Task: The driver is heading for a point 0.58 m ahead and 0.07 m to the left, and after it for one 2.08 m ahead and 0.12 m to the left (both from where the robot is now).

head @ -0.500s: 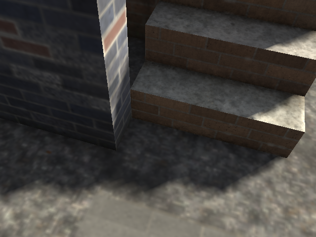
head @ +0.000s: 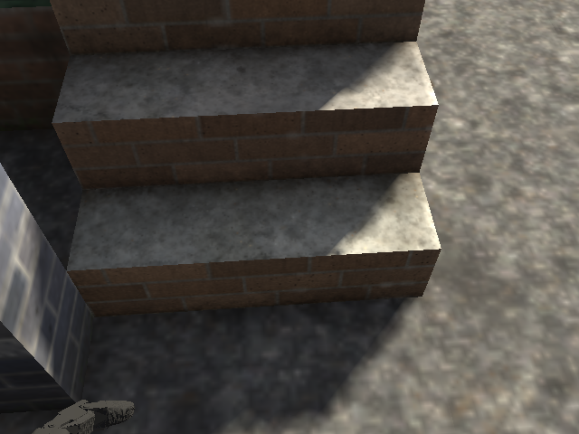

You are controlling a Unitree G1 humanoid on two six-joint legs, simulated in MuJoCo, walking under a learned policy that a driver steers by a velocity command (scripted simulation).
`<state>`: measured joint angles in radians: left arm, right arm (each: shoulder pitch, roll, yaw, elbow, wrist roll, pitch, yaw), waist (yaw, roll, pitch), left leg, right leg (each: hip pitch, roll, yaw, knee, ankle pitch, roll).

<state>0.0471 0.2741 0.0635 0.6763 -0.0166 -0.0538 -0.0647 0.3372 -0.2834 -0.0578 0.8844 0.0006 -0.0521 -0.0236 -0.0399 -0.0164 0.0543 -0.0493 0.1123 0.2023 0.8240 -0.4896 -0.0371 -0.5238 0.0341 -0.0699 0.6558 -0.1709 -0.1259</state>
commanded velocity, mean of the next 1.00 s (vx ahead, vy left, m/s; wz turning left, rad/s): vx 0.40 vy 0.00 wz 0.15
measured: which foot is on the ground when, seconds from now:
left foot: up 0.00-0.48, down 0.50-0.94, up 0.96-1.00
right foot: down 0.00-0.52, up 0.54-0.90, down 0.92-1.00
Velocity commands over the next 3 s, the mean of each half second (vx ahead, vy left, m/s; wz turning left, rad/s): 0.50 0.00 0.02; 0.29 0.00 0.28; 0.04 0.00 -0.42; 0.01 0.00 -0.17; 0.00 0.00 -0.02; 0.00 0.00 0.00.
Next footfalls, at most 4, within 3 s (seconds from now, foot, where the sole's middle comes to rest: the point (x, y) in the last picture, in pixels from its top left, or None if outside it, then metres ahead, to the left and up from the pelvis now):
0.50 left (239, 428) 0.45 0.12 -0.75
0.92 right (312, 373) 0.57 -0.04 -0.75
1.32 left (209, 423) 0.46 0.19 -0.75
1.78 right None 0.38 -0.07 -0.75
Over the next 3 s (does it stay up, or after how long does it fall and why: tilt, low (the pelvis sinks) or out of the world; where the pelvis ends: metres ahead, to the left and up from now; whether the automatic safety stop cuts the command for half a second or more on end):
stays up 0.39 0.04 0.03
